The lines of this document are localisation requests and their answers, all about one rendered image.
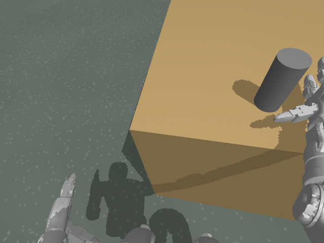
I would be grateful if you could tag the right robot hand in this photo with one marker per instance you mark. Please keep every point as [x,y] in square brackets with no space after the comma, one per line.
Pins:
[314,95]

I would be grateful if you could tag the right robot arm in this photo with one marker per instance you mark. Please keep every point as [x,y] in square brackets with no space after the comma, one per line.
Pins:
[308,208]

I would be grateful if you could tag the left robot hand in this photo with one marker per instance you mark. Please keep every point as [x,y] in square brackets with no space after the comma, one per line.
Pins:
[59,216]

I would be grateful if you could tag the can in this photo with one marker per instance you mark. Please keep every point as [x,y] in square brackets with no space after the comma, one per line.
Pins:
[288,67]

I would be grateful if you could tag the left robot arm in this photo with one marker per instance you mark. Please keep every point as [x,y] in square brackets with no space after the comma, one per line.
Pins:
[53,236]

